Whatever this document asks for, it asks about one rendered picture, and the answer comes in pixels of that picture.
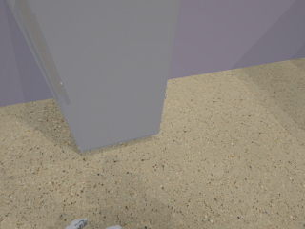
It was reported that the handle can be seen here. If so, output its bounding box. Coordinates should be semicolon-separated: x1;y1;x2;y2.
15;0;64;95

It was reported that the robot left hand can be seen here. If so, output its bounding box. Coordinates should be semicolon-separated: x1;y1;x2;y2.
65;218;88;229

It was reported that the fridge door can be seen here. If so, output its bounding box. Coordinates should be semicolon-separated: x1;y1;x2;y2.
10;0;180;151

